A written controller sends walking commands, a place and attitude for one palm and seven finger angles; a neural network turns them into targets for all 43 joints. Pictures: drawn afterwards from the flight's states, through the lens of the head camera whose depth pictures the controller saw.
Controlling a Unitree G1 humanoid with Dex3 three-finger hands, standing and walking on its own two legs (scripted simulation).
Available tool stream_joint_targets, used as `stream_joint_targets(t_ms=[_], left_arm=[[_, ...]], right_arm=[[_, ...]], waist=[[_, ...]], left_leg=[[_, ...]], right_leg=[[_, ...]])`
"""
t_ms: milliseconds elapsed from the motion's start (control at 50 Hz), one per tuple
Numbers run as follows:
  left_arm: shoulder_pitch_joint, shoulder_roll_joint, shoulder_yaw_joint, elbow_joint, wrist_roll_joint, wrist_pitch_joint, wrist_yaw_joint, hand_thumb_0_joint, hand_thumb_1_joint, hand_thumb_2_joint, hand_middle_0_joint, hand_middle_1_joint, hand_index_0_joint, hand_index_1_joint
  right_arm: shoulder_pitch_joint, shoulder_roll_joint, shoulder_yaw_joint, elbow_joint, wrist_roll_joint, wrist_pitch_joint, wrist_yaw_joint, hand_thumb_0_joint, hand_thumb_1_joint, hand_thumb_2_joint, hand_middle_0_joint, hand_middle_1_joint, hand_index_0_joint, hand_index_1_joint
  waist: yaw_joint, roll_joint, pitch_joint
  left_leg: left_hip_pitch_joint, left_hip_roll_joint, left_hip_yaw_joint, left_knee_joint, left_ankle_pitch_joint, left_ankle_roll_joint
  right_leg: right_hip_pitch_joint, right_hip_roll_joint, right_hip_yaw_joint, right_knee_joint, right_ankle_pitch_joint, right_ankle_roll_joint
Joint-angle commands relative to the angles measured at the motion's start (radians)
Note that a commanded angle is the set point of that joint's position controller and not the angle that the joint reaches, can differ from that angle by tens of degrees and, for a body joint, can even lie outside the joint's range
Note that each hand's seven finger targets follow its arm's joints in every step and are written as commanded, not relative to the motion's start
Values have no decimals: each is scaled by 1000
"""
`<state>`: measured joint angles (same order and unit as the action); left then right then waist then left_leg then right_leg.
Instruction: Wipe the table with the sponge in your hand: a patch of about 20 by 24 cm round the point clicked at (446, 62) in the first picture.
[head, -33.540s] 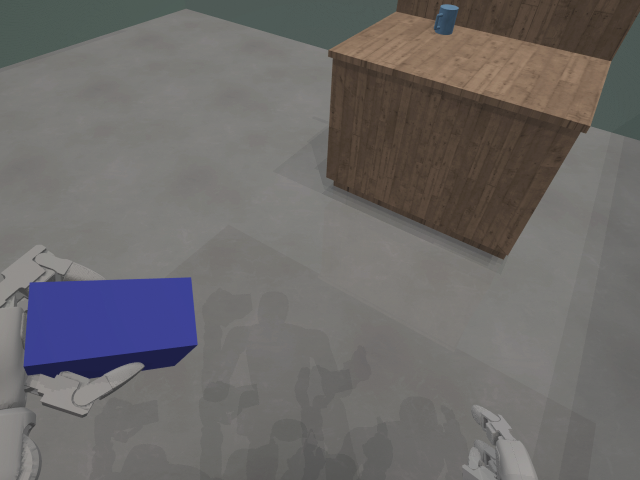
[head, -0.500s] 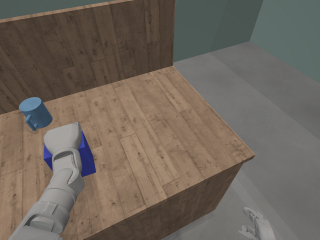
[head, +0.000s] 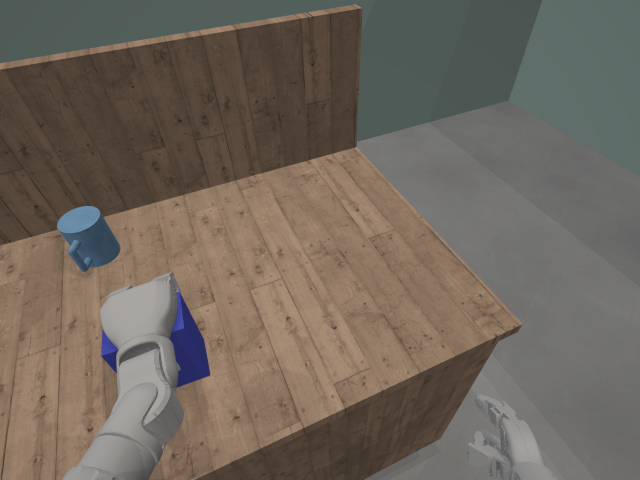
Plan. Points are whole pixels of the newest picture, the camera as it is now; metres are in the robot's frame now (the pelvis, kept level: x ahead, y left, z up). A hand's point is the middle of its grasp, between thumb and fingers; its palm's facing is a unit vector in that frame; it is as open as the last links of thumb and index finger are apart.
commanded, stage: wipe back along the middle lane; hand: left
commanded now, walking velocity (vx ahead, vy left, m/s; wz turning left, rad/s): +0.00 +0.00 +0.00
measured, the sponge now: (165, 354) +0.28 +0.27 -0.03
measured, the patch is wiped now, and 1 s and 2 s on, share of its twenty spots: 0.65 0.75 0.85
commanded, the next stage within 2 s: slide across to the third lane in 0.80 s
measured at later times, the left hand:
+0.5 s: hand (167, 368) +0.24 +0.23 +0.02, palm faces +0.01 -0.07 -1.00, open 10.3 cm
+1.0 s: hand (174, 372) +0.23 +0.22 +0.02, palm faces -0.02 -0.06 -1.00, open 10.3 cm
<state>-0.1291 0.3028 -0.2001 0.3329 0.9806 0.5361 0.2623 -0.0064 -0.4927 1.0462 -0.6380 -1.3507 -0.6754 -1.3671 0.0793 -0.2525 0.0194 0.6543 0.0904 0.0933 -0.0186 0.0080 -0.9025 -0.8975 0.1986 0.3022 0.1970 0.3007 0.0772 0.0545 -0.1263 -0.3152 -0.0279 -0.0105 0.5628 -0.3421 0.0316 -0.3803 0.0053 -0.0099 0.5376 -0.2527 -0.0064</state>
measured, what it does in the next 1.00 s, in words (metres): stands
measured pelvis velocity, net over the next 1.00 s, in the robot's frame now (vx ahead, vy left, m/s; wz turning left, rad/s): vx -0.02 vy -0.03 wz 0.00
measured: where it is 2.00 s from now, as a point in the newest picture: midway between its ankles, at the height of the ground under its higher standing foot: outside the picture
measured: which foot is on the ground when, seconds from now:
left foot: down 0.00-1.00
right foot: down 0.00-1.00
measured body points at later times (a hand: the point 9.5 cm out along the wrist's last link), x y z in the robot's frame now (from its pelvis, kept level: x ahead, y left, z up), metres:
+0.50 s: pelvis -0.01 -0.01 +0.00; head -0.03 -0.03 +0.45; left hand +0.23 +0.23 +0.07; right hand +0.23 -0.20 -0.08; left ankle -0.04 +0.10 -0.73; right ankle +0.01 -0.12 -0.73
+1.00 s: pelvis -0.02 -0.03 +0.00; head -0.03 -0.06 +0.45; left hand +0.23 +0.22 +0.07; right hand +0.21 -0.24 -0.09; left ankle -0.04 +0.10 -0.73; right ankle +0.01 -0.12 -0.73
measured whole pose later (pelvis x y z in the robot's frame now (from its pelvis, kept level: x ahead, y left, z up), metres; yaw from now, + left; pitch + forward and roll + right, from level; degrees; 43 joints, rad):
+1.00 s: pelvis -0.02 -0.03 +0.00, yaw +0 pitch +3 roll +1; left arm -0.01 0.28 -0.26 0.21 0.99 0.58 0.25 -0.01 -0.49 1.05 -0.63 -1.35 -0.67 -1.37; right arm 0.06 -0.26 0.02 0.66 0.09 0.09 -0.02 0.01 -0.90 -0.90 0.20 0.30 0.20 0.30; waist 0.09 0.07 -0.11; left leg -0.30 -0.01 -0.01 0.58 -0.33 0.00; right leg -0.39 0.03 -0.02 0.59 -0.25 -0.04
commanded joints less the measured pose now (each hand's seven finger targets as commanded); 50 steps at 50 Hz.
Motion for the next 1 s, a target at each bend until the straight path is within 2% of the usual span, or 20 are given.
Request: stream_joint_targets(t_ms=[0,40,120,140,180,240,260,320,340,360,380,460,620,640,680,720,740,820,840,980], left_arm=[[42,-9,-37,-107,-40,10,-50,0,100,1300,-1200,-1600,-1200,-1600],[30,23,-6,-136,-44,18,-47,0,100,1300,-1200,-1600,-1200,-1600],[84,-28,-68,-171,-36,34,-52,0,100,1300,-1200,-1600,-1200,-1600],[103,15,-19,-185,-44,31,-44,0,100,1300,-1200,-1600,-1200,-1600],[114,-48,-88,-205,-41,38,-49,0,100,1300,-1200,-1600,-1200,-1600],[139,-3,-41,-222,-45,38,-42,0,100,1300,-1200,-1600,-1200,-1600],[149,-48,-87,-239,-48,45,-46,0,100,1300,-1200,-1600,-1200,-1600],[151,-36,-83,-238,-42,51,-46,0,100,1300,-1200,-1600,-1200,-1600],[158,10,-31,-242,-42,48,-38,0,100,1300,-1200,-1600,-1200,-1600],[179,-55,-98,-255,-41,57,-45,0,100,1300,-1200,-1600,-1200,-1600],[145,-59,-116,-257,-33,58,-48,0,100,1300,-1200,-1600,-1200,-1600],[204,-66,-122,-270,-32,56,-50,0,100,1300,-1200,-1600,-1200,-1600],[121,-43,-99,-235,-32,60,-39,0,100,1300,-1200,-1600,-1200,-1600],[115,9,-41,-230,-32,57,-31,0,100,1300,-1200,-1600,-1200,-1600],[77,-46,-107,-215,-22,63,-38,0,100,1300,-1200,-1600,-1200,-1600],[103,-51,-107,-191,-19,57,-42,0,100,1300,-1200,-1600,-1200,-1600],[119,-2,-51,-188,-23,48,-38,0,100,1300,-1200,-1600,-1200,-1600],[71,-47,-99,-172,-29,38,-46,0,100,1300,-1200,-1600,-1200,-1600],[86,13,-30,-164,-33,31,-39,0,100,1300,-1200,-1600,-1200,-1600],[1,-35,-93,-187,-40,17,-46,0,100,1300,-1200,-1600,-1200,-1600]], right_arm=[[-177,-106,-39,-175,0,-49,4,0,-900,-900,200,300,200,300],[-191,-110,-40,-171,2,-45,4,0,-900,-900,200,300,200,300],[-199,-99,-36,-184,2,-44,17,0,-900,-900,200,300,200,300],[-214,-105,-39,-178,3,-42,18,0,-900,-900,200,300,200,300],[-216,-94,-33,-191,4,-40,25,0,-900,-900,200,300,200,300],[-231,-101,-37,-181,3,-35,27,0,-900,-900,200,300,200,300],[-233,-93,-31,-197,2,-34,28,0,-900,-900,200,300,200,300],[-241,-92,-29,-191,4,-31,27,0,-900,-900,200,300,200,300],[-245,-99,-32,-180,3,-29,28,0,-900,-900,200,300,200,300],[-255,-89,-27,-198,3,-29,31,0,-900,-900,200,300,200,300],[-256,-88,-26,-193,6,-28,32,0,-900,-900,200,300,200,300],[-256,-86,-29,-199,3,-31,39,0,-900,-900,200,300,200,300],[-261,-91,-27,-179,3,-30,22,0,-900,-900,200,300,200,300],[-258,-98,-31,-169,2,-31,18,0,-900,-900,200,300,200,300],[-258,-91,-26,-178,4,-36,14,0,-900,-900,200,300,200,300],[-251,-91,-27,-174,2,-40,14,0,-900,-900,200,300,200,300],[-249,-97,-32,-166,1,-42,13,0,-900,-900,200,300,200,300],[-238,-95,-30,-170,1,-49,3,0,-900,-900,200,300,200,300],[-235,-101,-34,-160,0,-51,0,0,-900,-900,200,300,200,300],[-239,-92,-34,-167,3,-68,-9,0,-900,-900,200,300,200,300]], waist=[[0,-133,-135],[2,-126,-117],[3,-126,-101],[15,-101,-103],[6,-116,-96],[15,-134,-91],[15,-125,-100],[11,-153,-65],[18,-135,-67],[19,-114,-74],[7,-130,-60],[20,-111,-79],[4,-163,-24],[12,-153,-30],[3,-142,-32],[8,-132,-42],[17,-141,-57],[-2,-180,-52],[10,-175,-63],[-9,-158,-65]], left_leg=[[17,9,-51,-59,366,-15],[17,13,-56,-67,335,-14],[23,15,-58,-66,347,-15],[25,18,-63,-69,336,-17],[26,16,-59,-65,346,-14],[15,18,-65,-70,305,-13],[18,13,-58,-69,301,-8],[2,10,-53,-74,266,-9],[2,13,-60,-78,262,-11],[9,9,-53,-76,268,-8],[8,12,-60,-77,259,-9],[10,8,-56,-71,259,-4],[-29,-1,-45,-77,157,-3],[-30,-1,-49,-80,144,-3],[-25,-5,-43,-76,144,-1],[-27,-8,-40,-71,152,-1],[-28,-6,-47,-71,147,-2],[-45,-13,-32,-64,121,2],[-46,-12,-36,-65,115,3],[-29,-16,-27,-66,111,8]], right_leg=[[168,16,8,-14,342,-70],[155,20,18,-19,305,-74],[151,21,3,-11,295,-73],[149,24,12,-10,277,-79],[152,23,3,-5,294,-76],[150,27,18,-8,262,-78],[163,25,4,-9,261,-75],[155,24,21,-20,241,-72],[153,28,31,-16,231,-79],[164,25,11,-13,230,-76],[139,28,17,-14,209,-76],[157,29,12,-9,210,-78],[117,28,42,-37,123,-67],[116,31,56,-40,104,-71],[107,28,45,-39,95,-69],[114,26,45,-35,112,-70],[120,29,55,-36,108,-72],[116,23,62,-51,93,-59],[122,25,75,-53,82,-63],[121,17,69,-69,73,-54]])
